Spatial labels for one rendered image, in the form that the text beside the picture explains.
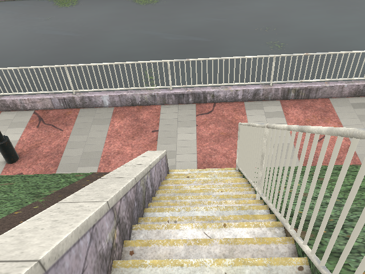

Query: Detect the stairs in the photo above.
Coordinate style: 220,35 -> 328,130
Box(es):
111,168 -> 311,274

